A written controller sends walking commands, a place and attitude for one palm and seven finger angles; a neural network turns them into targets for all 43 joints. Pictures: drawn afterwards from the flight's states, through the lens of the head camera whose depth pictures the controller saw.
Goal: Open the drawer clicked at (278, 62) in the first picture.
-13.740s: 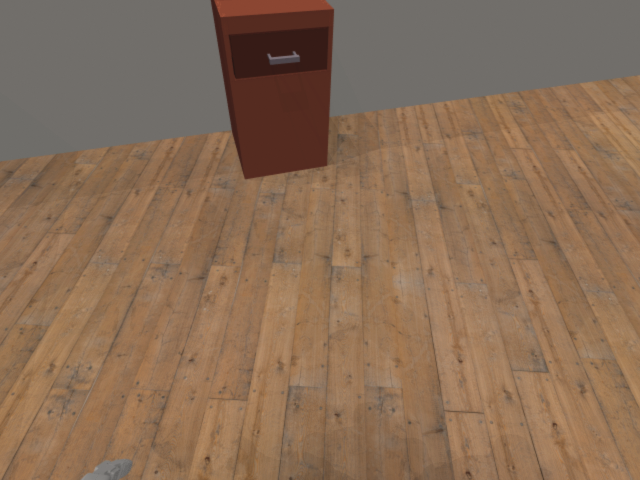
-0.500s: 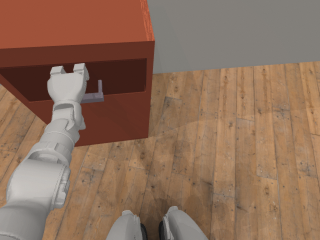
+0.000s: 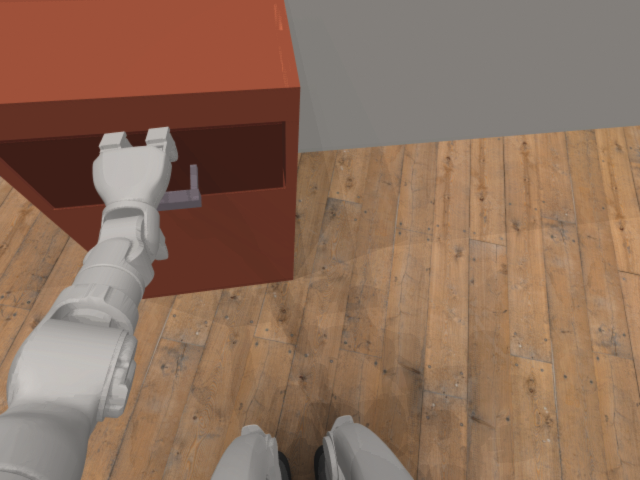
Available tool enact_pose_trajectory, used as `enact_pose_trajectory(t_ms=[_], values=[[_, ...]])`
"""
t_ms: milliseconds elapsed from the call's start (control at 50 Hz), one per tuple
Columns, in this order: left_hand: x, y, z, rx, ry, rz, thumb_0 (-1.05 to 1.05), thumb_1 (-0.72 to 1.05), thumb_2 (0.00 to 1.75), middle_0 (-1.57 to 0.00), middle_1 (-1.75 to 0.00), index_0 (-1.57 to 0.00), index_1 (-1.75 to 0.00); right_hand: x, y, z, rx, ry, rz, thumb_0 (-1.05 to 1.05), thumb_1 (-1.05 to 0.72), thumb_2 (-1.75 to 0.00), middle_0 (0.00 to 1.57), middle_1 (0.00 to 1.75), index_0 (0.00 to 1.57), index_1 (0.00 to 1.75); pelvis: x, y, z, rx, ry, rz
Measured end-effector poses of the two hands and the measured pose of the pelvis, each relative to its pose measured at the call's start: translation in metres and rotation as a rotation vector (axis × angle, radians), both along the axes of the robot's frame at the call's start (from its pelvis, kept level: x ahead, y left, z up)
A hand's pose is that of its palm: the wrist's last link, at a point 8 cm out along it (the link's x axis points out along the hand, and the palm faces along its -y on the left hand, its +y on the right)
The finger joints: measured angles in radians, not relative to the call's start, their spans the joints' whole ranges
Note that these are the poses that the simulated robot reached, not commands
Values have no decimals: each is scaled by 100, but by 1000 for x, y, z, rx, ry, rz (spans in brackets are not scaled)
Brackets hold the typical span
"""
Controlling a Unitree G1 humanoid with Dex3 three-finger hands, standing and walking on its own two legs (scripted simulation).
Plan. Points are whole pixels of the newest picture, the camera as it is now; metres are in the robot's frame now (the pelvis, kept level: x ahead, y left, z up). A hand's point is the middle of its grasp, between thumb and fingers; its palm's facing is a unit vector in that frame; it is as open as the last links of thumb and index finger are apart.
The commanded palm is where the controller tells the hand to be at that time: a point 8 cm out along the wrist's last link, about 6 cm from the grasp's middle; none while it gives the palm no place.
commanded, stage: move the hooked fingers above the handle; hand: left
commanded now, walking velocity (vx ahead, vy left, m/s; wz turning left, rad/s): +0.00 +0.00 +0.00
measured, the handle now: (159, 188) +0.55 +0.19 -0.08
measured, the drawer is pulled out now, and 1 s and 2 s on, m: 0.00 0.00 0.00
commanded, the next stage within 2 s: lower the fingers behind the handle in 1.92 s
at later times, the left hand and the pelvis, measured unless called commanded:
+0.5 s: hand (151, 190) +0.51 +0.18 -0.02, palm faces -0.01 -0.03 -1.00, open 13.7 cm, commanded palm +0.48 +0.19 +0.03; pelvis +0.00 -0.01 +0.00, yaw +0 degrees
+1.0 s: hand (145, 192) +0.50 +0.19 -0.03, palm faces -0.01 -0.04 -1.00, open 13.8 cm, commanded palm +0.48 +0.19 +0.03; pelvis +0.00 +0.00 +0.00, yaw +0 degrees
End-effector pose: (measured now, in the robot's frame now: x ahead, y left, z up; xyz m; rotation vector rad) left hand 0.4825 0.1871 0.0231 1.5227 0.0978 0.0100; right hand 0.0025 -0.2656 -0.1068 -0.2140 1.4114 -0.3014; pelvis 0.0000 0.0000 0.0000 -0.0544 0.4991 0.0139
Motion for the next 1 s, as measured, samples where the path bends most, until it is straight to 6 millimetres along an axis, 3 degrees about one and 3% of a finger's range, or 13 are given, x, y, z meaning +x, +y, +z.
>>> enact_pose_trajectory(t_ms=[160,380,480,600,680,840,920,1000], values=[[-9,20,3,44,24,55,0,-49,30,-31,-120,-32,-120,-4,3,-3,37,39,1,1,-91,-90,20,30,20,30,2,-4,3,2,-8,12],[0,-16,10,-32,-12,-55,0,-49,30,-32,-120,-32,-120,5,-7,4,-6,0,7,1,-91,-90,20,30,20,30,5,-6,3,-1,-8,18],[5,-7,9,10,-47,-3,0,-49,30,-32,-121,-33,-121,4,-7,-1,2,0,4,1,-91,-90,20,30,20,30,3,-6,0,5,-1,-2],[-9,17,-2,34,48,94,0,-49,30,-32,-121,-33,-121,1,0,-1,32,9,-4,1,-91,-90,20,30,20,30,1,-6,5,12,-10,-9],[-17,27,-3,27,88,68,0,-49,30,-32,-121,-33,-121,0,1,2,26,12,6,1,-91,-90,20,30,20,30,1,-7,7,7,-15,8],[-11,2,12,-19,-14,-83,0,-49,30,-32,-120,-33,-120,3,-5,2,-13,12,26,1,-91,-90,21,30,20,30,2,-3,1,-11,-12,38],[-2,-4,11,-15,-54,-36,0,-49,30,-31,-120,-32,-120,4,-5,-1,-14,-1,20,1,-91,-90,20,30,20,30,-1,0,-3,-10,-3,24],[2,3,5,9,-40,39,0,-49,30,-31,-120,-32,-120,1,0,-3,3,-4,5,1,-91,-90,20,30,20,30,-3,2,-3,-4,3,4]])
